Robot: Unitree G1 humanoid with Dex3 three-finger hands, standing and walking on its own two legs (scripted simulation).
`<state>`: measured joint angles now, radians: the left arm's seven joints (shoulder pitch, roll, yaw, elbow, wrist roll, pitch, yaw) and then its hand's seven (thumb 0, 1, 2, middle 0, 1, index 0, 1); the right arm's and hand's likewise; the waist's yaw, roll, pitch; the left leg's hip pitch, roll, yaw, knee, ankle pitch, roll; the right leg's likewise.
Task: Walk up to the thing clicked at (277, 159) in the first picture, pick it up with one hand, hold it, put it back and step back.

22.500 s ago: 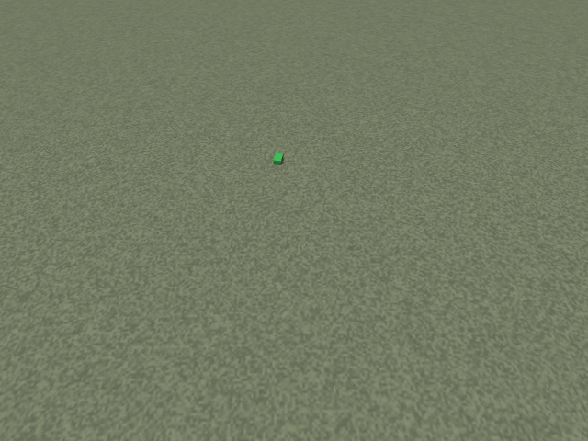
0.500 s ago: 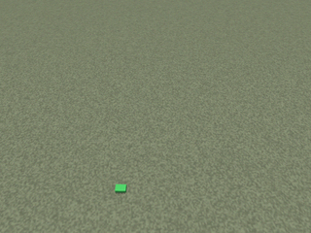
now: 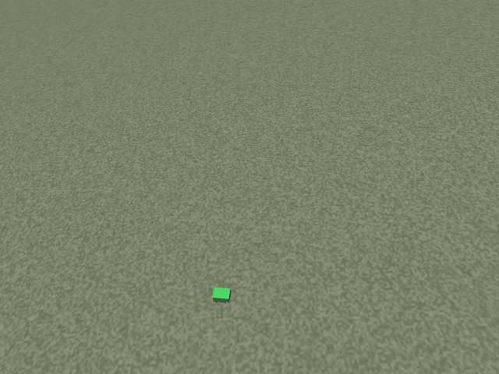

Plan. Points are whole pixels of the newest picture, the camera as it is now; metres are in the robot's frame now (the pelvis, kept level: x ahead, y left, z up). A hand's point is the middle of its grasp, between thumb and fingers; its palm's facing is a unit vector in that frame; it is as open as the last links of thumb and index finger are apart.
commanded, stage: walk up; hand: left
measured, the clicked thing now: (221, 294) +0.53 +0.21 -0.74
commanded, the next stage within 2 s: stand in 0.66 s
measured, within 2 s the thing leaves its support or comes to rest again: neither
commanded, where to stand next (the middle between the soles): +0.13 +0.04 m, yaw -4 degrees
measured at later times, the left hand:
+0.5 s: hand out of the picture +0.09 +0.26 -0.14, palm faces -0.03 -0.94 -0.33, open 7.4 cm
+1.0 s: hand out of the picture +0.12 +0.26 -0.13, palm faces -0.06 -0.93 -0.35, open 7.4 cm
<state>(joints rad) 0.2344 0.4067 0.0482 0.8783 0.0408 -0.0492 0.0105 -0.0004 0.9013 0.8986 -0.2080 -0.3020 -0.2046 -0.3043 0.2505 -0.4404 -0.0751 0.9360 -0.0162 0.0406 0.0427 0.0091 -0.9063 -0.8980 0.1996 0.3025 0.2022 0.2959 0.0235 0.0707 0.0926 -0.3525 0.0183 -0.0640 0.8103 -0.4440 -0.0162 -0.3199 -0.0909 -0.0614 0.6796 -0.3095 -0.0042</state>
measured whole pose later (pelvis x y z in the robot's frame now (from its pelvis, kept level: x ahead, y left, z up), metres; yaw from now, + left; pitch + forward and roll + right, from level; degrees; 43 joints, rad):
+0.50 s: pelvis +0.02 +0.01 +0.01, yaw -1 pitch -3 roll +0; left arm 0.14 0.35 -0.01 1.08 0.00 -0.03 -0.01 0.00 0.90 0.90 -0.21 -0.30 -0.20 -0.30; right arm 0.06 -0.36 -0.01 1.05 0.01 -0.02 0.01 0.01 -0.90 -0.90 0.20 0.30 0.21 0.30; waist 0.03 0.00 0.07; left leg -0.20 0.04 -0.01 0.52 -0.27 -0.04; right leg -0.23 -0.02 0.01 0.53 -0.26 0.01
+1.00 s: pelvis +0.02 +0.01 +0.02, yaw -2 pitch -2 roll +0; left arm 0.06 0.36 0.00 1.15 0.01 -0.01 -0.02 0.00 0.91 0.90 -0.20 -0.30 -0.20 -0.30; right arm 0.09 -0.35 -0.01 1.16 -0.01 -0.01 0.01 0.01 -0.90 -0.90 0.20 0.30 0.20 0.30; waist -0.01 0.01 0.06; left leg -0.11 0.04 0.00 0.33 -0.18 -0.04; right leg -0.16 -0.01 0.01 0.37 -0.17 0.01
